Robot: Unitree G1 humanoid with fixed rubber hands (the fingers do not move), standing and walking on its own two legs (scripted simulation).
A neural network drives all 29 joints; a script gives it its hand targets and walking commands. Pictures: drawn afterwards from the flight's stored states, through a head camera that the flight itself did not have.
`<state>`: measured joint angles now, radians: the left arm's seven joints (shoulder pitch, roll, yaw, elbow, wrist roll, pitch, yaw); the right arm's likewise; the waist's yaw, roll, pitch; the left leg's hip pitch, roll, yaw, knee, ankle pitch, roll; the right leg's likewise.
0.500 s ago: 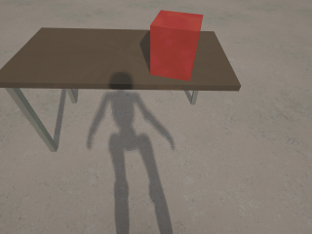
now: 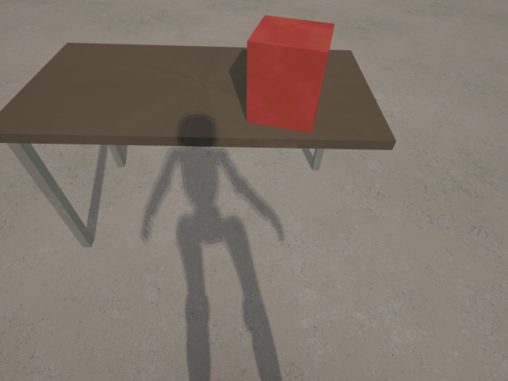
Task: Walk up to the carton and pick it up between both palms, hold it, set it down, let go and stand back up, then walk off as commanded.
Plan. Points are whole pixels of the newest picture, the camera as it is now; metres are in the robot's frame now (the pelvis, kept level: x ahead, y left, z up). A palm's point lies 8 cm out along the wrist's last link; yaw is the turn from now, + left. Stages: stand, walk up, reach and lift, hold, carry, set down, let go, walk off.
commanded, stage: stand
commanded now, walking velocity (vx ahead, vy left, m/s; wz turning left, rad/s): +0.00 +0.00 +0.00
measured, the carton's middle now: (288, 75) +0.96 -0.09 +0.02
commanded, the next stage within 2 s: none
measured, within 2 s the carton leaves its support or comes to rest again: neither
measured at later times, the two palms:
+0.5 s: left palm out of the picture +0.09 +0.31 -0.11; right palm out of the picture +0.08 -0.32 -0.11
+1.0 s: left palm out of the picture +0.09 +0.31 -0.11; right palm out of the picture +0.10 -0.32 -0.11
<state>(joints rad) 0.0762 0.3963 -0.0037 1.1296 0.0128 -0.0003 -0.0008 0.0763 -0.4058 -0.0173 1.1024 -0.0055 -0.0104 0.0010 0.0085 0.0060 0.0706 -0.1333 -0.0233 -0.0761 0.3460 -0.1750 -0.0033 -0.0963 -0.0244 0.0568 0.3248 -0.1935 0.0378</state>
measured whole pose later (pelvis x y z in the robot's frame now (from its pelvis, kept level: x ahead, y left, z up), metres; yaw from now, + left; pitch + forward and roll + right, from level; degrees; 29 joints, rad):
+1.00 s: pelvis +0.01 +0.00 +0.00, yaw +0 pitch -2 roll +0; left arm 0.09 0.40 -0.01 1.11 0.01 0.00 0.00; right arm 0.09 -0.40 -0.01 1.09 0.00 -0.01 0.00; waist 0.01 0.01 0.05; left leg -0.12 -0.02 -0.08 0.34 -0.18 -0.01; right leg -0.08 -0.02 0.05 0.32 -0.20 0.03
